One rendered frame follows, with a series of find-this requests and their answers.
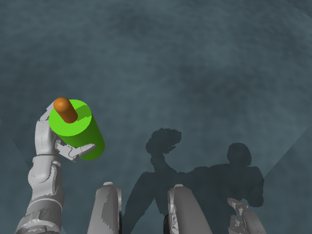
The left robot hand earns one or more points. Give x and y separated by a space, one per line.
48 142

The left robot arm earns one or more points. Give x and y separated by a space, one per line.
45 207

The right robot hand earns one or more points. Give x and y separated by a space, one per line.
248 224

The bottle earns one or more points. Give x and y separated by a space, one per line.
73 121

